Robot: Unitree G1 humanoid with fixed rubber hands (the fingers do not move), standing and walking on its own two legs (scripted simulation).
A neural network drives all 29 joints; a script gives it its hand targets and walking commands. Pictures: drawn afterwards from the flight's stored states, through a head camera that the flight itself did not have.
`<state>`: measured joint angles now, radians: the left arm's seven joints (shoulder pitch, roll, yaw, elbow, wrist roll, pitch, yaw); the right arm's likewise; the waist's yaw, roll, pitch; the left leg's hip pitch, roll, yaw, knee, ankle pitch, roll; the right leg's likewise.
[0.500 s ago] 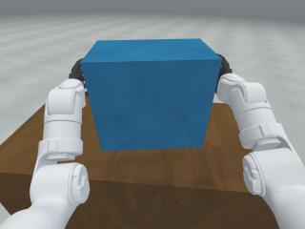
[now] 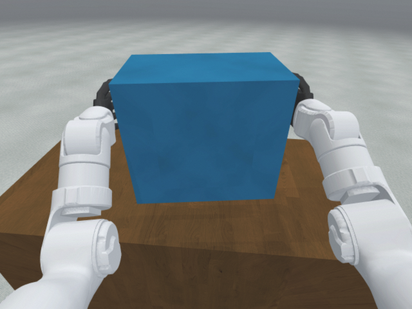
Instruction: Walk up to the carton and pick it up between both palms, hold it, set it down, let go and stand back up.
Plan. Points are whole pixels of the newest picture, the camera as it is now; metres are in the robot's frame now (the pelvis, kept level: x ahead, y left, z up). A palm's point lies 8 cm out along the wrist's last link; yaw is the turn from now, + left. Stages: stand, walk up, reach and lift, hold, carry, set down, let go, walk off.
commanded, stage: hold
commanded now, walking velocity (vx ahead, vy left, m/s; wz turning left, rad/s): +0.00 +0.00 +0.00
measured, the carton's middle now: (203, 127) +0.38 +0.00 +0.24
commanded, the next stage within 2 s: none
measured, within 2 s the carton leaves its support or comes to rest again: neither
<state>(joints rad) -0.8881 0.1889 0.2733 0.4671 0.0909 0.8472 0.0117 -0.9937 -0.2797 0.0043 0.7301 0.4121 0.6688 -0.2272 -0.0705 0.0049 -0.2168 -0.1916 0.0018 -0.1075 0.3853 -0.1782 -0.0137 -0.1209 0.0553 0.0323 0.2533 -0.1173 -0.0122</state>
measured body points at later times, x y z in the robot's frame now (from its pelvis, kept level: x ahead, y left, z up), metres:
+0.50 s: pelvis +0.00 +0.00 +0.00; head -0.10 +0.02 +0.44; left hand +0.38 +0.18 +0.28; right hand +0.37 -0.18 +0.29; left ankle +0.02 +0.12 -0.75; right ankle +0.01 -0.11 -0.75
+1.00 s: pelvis -0.01 +0.00 +0.00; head -0.10 +0.02 +0.44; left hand +0.38 +0.19 +0.28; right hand +0.38 -0.18 +0.29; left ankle +0.02 +0.12 -0.75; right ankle +0.01 -0.11 -0.75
